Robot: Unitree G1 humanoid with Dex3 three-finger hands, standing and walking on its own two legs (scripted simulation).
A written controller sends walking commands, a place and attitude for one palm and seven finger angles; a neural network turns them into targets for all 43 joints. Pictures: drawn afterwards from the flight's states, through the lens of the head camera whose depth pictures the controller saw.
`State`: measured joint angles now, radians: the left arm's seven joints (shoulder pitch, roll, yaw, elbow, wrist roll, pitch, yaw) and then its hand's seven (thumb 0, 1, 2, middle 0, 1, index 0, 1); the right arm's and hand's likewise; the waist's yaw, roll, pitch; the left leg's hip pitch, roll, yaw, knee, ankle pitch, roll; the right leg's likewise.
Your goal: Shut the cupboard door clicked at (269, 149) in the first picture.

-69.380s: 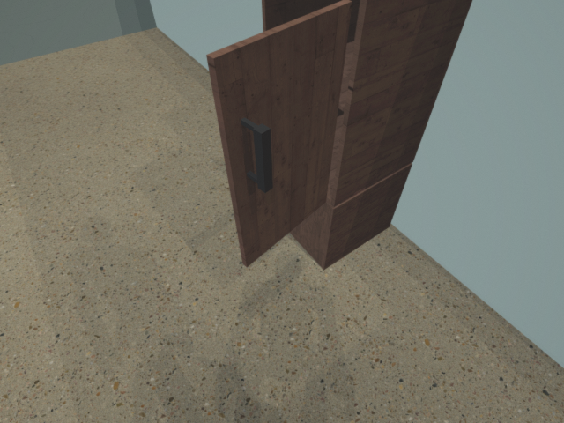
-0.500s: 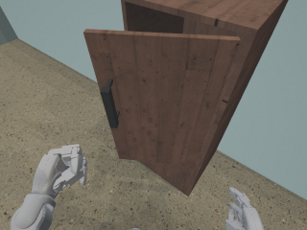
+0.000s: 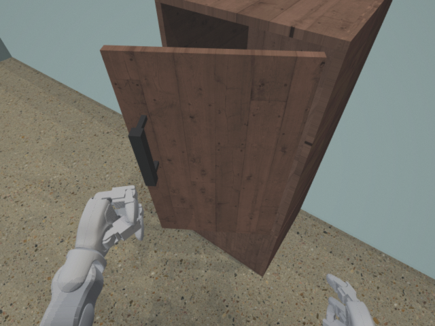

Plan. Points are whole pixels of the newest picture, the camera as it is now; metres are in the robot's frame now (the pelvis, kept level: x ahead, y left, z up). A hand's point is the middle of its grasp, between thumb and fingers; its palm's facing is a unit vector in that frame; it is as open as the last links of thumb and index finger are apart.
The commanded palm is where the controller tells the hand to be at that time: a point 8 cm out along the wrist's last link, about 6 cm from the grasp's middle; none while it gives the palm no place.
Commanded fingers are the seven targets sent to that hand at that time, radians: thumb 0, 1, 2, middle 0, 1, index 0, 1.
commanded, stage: bring the fist close to the handle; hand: left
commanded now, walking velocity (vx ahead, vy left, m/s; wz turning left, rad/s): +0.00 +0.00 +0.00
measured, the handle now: (147, 152) +0.43 +0.17 +0.08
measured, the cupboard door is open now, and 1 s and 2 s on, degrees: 31 31 16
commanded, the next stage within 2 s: push the door shut along its arc in 0.78 s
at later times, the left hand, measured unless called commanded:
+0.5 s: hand (160, 193) +0.33 +0.12 +0.09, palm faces -0.06 -1.00 -0.03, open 3.1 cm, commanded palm +0.30 +0.18 +0.09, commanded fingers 0.00 0.90 0.90 -1.30 -1.50 -1.30 -1.50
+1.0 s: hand (161, 193) +0.33 +0.12 +0.09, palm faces -0.07 -1.00 -0.04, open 3.1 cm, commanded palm +0.32 +0.17 +0.09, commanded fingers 0.00 0.90 0.90 -1.30 -1.50 -1.30 -1.50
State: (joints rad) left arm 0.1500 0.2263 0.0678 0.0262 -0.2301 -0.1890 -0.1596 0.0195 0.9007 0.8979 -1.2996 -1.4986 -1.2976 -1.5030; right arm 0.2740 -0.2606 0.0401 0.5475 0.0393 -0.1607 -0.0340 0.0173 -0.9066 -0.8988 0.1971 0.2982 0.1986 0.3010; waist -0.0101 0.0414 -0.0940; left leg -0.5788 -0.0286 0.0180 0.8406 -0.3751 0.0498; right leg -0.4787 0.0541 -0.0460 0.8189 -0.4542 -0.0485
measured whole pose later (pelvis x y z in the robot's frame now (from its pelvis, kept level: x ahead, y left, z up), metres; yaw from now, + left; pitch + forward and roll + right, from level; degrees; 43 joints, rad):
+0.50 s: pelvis +0.00 -0.01 +0.00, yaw -1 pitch +7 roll +0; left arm -0.09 0.19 0.06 0.26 -0.20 -0.20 -0.10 0.02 0.90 0.90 -1.30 -1.50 -1.30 -1.50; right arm 0.26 -0.25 0.04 0.57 0.04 -0.09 -0.01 0.02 -0.91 -0.90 0.20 0.30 0.20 0.30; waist -0.02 0.03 -0.10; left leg -0.56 -0.02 0.03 0.80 -0.37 0.04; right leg -0.47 0.06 -0.03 0.80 -0.45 -0.06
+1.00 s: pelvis +0.00 -0.01 +0.00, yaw -1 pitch +6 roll +0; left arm -0.10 0.20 0.05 0.30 -0.20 -0.24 -0.12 0.02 0.90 0.90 -1.30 -1.50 -1.30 -1.50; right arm 0.26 -0.25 0.03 0.57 0.04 -0.08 -0.02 0.02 -0.91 -0.90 0.20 0.30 0.20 0.30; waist -0.02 0.04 -0.09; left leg -0.55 -0.02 0.03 0.79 -0.36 0.04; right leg -0.46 0.06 -0.03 0.79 -0.44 -0.06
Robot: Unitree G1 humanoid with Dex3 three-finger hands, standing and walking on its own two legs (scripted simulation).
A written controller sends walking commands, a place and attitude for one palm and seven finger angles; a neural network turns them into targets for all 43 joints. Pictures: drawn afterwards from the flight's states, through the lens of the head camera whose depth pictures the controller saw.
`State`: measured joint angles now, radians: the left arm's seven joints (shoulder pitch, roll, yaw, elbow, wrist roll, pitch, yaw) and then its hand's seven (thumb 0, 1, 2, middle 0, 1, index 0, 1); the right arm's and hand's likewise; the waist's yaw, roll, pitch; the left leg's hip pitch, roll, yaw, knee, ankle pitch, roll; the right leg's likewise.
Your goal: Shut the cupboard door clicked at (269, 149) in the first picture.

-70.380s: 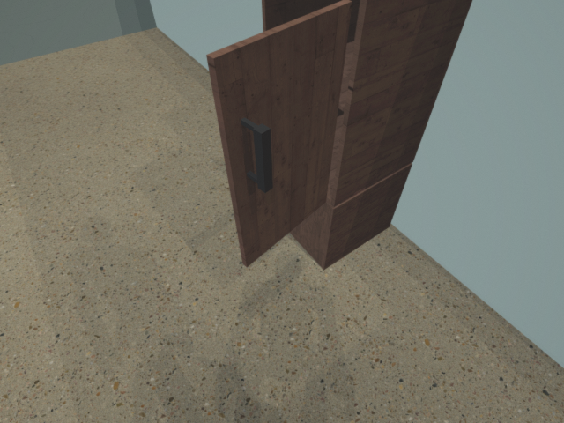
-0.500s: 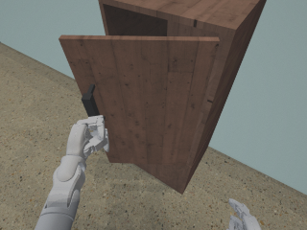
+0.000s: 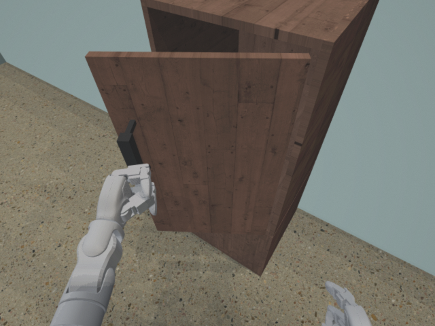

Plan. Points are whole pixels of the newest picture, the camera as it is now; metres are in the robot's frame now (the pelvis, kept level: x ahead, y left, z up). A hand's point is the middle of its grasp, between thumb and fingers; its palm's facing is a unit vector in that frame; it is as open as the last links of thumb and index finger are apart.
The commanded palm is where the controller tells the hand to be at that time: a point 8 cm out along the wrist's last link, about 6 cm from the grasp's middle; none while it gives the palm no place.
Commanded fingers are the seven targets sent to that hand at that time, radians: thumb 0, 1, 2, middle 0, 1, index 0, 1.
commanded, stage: push the door shut along its arc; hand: left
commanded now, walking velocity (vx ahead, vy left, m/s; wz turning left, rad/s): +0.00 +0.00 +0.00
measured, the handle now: (137, 156) +0.42 +0.18 +0.08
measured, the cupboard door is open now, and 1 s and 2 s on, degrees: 31 16 0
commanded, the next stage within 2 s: pull the fist back off the door in 1.76 s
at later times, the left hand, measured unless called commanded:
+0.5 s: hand (156, 171) +0.38 +0.14 +0.09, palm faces -0.18 -0.98 -0.05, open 3.1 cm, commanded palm +0.39 +0.18 +0.08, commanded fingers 0.00 0.90 0.90 -1.30 -1.50 -1.30 -1.50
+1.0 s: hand (183, 146) +0.45 +0.09 +0.08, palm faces -0.32 -0.95 -0.03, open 3.1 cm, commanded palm +0.45 +0.15 +0.08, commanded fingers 0.00 0.90 0.90 -1.30 -1.50 -1.30 -1.50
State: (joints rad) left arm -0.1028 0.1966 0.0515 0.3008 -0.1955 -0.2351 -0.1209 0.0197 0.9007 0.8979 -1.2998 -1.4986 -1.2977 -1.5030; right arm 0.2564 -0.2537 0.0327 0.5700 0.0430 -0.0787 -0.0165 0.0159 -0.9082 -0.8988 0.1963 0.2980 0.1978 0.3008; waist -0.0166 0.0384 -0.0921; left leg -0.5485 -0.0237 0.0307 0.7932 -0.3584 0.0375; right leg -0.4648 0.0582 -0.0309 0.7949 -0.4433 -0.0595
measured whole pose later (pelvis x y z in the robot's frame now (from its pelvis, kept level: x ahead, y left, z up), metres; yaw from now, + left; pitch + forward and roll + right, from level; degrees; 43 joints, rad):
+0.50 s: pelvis -0.02 +0.01 -0.01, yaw +1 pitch +8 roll -1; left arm -0.51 0.27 0.08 0.74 -0.21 -0.28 -0.25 0.02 0.90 0.90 -1.32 -1.50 -1.30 -1.50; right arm 0.30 -0.28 0.02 0.63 0.05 -0.05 -0.02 0.01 -0.91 -0.90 0.20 0.30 0.20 0.30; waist -0.05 0.03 -0.08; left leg -0.64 -0.03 0.01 0.83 -0.34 0.04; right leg -0.54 0.05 -0.06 0.82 -0.43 -0.06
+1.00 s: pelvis -0.02 +0.02 -0.02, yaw -1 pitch +14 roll -1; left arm -0.87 0.32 0.14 1.10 -0.16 -0.33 -0.32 0.02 0.90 0.90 -1.30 -1.50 -1.30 -1.50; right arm 0.38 -0.28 0.02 0.66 0.03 -0.04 0.00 0.01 -0.91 -0.90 0.20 0.30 0.20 0.30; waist -0.15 0.04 -0.09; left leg -0.80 -0.02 0.03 0.91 -0.37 0.06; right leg -0.71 0.06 -0.04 0.90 -0.44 -0.04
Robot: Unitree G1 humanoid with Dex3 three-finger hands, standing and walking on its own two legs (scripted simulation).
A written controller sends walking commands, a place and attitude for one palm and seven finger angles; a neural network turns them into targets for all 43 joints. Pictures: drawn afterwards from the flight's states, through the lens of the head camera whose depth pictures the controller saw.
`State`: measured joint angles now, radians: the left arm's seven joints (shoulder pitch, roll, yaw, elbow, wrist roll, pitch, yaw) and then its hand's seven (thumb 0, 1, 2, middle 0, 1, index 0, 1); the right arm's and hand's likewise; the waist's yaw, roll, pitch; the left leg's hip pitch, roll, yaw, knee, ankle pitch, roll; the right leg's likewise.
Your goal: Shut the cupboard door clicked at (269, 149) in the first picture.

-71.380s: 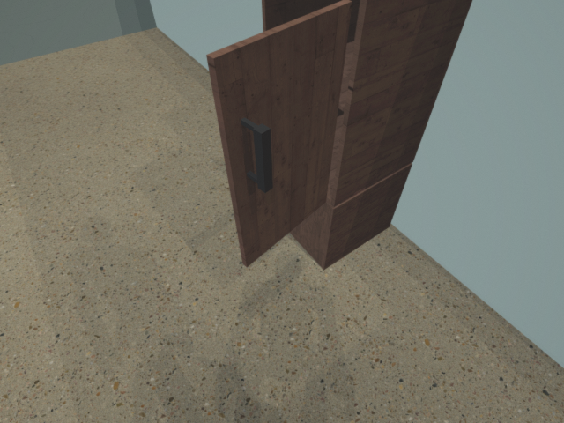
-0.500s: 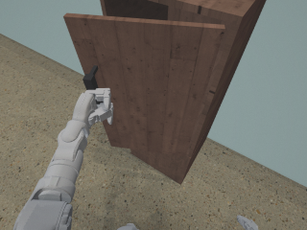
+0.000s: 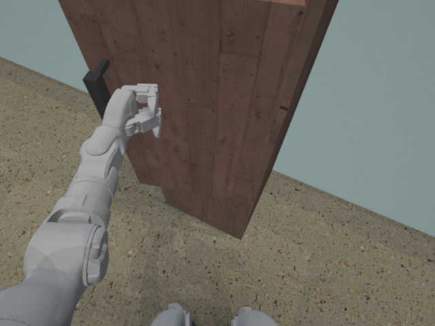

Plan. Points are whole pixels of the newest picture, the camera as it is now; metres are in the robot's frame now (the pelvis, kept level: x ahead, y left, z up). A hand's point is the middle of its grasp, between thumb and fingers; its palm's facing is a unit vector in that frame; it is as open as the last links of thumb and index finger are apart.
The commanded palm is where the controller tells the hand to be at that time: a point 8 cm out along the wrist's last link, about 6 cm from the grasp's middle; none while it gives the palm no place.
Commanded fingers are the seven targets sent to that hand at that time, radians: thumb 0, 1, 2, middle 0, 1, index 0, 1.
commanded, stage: push the door shut along its arc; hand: left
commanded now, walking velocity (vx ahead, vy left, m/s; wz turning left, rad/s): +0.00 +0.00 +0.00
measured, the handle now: (111, 101) +0.52 +0.17 +0.10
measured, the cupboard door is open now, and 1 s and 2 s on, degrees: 16 0 0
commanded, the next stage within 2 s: pull the fist back off the door in 0.76 s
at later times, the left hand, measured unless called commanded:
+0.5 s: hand (162, 107) +0.50 +0.07 +0.10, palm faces -0.40 -0.92 -0.02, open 3.1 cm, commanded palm +0.52 +0.10 +0.10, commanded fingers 0.00 0.90 0.90 -1.30 -1.50 -1.30 -1.50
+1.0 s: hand (180, 92) +0.53 +0.04 +0.10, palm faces -0.16 -0.98 +0.06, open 3.3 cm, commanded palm +0.53 +0.06 +0.10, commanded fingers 0.00 0.90 0.90 -1.30 -1.50 -1.30 -1.50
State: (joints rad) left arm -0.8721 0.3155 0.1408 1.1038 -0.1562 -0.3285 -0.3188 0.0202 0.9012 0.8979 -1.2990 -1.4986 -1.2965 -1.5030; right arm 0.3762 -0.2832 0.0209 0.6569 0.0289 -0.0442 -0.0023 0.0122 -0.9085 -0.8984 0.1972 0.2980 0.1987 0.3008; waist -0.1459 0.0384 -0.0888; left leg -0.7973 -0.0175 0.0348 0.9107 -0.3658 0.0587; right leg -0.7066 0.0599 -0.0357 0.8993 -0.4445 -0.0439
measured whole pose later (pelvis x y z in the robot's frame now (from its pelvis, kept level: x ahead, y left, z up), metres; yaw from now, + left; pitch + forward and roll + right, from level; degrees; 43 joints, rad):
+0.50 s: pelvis +0.00 -0.01 -0.01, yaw +1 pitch +18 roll -2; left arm -1.08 0.37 0.09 1.23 -0.16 -0.27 -0.41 0.01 0.91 0.96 -1.30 -1.50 -1.30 -1.50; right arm 0.34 -0.29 0.02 0.69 0.02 -0.06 -0.01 0.01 -0.91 -0.90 0.20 0.30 0.20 0.30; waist -0.16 0.04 -0.09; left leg -0.92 -0.02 -0.01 0.98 -0.38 0.05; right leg -0.81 0.06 -0.08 0.95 -0.46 -0.06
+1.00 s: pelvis +0.00 +0.00 -0.02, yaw +1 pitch +23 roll -3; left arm -1.21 0.22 0.17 1.26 -0.11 -0.23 -0.05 0.02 0.92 1.04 -1.30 -1.50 -1.37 -1.50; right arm 0.41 -0.26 0.00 0.73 -0.04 -0.12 0.04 0.01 -0.91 -0.90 0.20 0.30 0.20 0.30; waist -0.16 0.06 -0.14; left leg -1.04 -0.02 -0.01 1.04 -0.40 0.05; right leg -0.93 0.06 -0.08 1.01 -0.48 -0.05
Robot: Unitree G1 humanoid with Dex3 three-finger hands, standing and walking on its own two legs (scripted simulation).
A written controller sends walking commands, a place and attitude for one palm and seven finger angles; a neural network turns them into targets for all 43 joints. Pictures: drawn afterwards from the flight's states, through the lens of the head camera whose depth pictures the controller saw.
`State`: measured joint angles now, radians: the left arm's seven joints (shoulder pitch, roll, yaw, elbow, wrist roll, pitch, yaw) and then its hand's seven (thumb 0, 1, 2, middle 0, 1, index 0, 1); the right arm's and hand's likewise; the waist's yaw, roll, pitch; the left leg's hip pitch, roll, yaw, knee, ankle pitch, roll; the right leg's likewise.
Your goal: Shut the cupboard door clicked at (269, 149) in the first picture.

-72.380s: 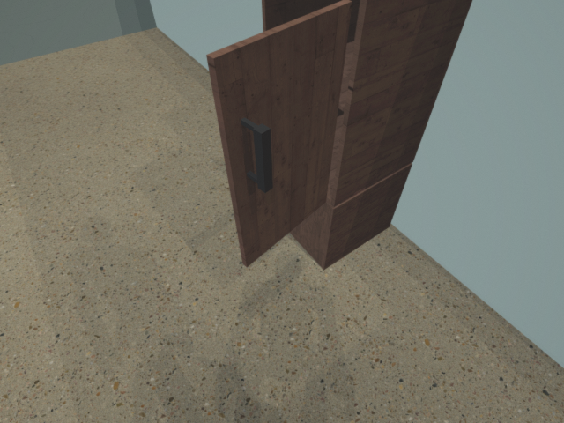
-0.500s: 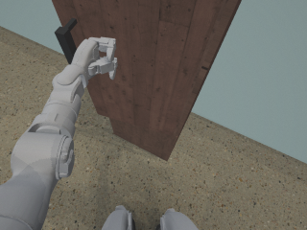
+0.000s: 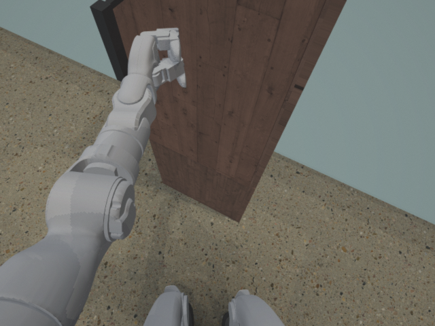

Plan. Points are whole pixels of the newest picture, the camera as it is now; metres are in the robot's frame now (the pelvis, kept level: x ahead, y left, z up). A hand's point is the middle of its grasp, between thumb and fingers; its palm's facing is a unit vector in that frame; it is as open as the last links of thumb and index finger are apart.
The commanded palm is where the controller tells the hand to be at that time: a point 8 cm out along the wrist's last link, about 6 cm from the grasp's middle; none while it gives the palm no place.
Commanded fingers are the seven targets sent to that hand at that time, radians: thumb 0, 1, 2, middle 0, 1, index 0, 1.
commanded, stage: pull the fist back off the door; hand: left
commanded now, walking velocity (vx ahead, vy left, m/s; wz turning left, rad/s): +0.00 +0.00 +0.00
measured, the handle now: (121, 40) +0.61 +0.13 +0.12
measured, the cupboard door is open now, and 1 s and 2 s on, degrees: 0 0 0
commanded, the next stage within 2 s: draw the hand back to the body in 0.74 s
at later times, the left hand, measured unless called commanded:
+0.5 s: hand (191, 84) +0.49 +0.01 +0.12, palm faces -0.02 -1.00 -0.01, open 3.1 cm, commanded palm +0.45 +0.06 +0.13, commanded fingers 0.00 0.90 0.90 -1.30 -1.50 -1.30 -1.50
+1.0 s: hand (178, 101) +0.44 +0.03 +0.14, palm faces -0.03 -1.00 -0.02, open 3.1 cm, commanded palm +0.40 +0.10 +0.14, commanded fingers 0.00 0.90 0.90 -1.30 -1.50 -1.30 -1.50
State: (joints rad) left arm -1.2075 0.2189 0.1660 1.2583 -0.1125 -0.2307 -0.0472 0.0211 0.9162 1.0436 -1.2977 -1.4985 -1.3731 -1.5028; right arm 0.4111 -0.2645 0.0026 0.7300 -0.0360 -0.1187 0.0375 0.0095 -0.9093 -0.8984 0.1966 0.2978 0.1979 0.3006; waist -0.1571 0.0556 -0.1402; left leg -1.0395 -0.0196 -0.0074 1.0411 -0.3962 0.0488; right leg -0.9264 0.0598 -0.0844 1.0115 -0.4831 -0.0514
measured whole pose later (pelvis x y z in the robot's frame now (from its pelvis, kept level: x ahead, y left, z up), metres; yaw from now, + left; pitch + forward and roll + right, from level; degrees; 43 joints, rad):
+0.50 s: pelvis +0.02 -0.02 +0.03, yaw -2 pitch +16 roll +0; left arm -0.82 0.12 0.17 1.06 -0.03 -0.41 0.16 0.02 0.91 0.91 -1.30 -1.50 -1.30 -1.50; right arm 0.45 -0.26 -0.02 0.65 -0.04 0.00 0.09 0.01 -0.91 -0.90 0.20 0.30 0.20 0.30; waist -0.14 0.05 -0.14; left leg -0.79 0.01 0.05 0.88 -0.38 0.03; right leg -0.71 0.09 -0.02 0.89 -0.45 -0.07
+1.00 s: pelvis +0.02 -0.03 +0.04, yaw -2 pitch +11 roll +1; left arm -0.56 0.08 0.07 0.75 -0.09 -0.32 0.09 0.02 0.90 0.90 -1.30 -1.50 -1.30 -1.50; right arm 0.29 -0.23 0.00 0.59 0.01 0.02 0.05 0.01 -0.91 -0.90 0.19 0.30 0.20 0.30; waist -0.06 0.03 -0.14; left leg -0.64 -0.01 0.05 0.81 -0.37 0.02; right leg -0.58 0.07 -0.01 0.83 -0.45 -0.07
